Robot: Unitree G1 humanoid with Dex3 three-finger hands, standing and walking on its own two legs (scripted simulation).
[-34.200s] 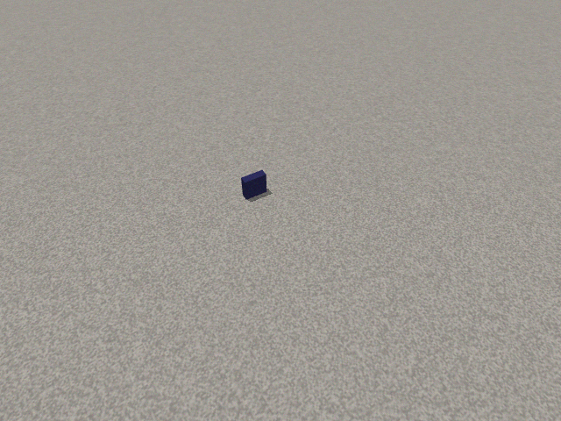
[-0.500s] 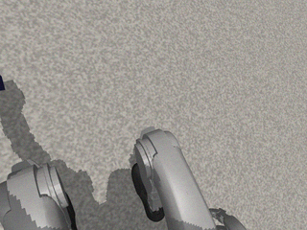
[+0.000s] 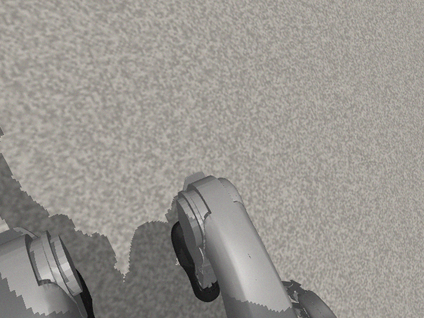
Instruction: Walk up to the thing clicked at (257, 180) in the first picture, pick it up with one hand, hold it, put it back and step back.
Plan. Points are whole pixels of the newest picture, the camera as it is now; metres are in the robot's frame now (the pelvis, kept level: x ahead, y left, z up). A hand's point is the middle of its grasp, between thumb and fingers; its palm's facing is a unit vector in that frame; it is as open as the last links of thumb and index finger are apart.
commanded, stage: rest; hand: left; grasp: from above
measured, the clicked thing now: out of the picture +0.51 +0.33 -0.24
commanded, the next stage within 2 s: open in 0.58 s
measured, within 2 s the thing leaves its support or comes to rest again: rests again in 0.18 s
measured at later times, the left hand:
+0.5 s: hand out of the picture +0.50 +0.32 -0.22, palm faces -0.47 -0.11 -0.87, open 7.5 cm
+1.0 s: hand out of the picture +0.50 +0.32 -0.22, palm faces -0.45 -0.10 -0.89, open 9.2 cm
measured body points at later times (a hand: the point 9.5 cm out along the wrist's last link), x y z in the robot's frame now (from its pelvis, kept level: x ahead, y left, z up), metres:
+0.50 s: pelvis +0.00 +0.00 +0.00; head +0.28 +0.11 +0.32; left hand +0.52 +0.32 -0.17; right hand +0.04 -0.25 -0.07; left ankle +0.07 +0.14 -0.28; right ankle +0.10 -0.13 -0.28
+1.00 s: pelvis +0.00 +0.00 +0.00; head +0.28 +0.12 +0.32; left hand +0.52 +0.32 -0.17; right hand +0.04 -0.25 -0.07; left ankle +0.07 +0.14 -0.28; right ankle +0.10 -0.12 -0.28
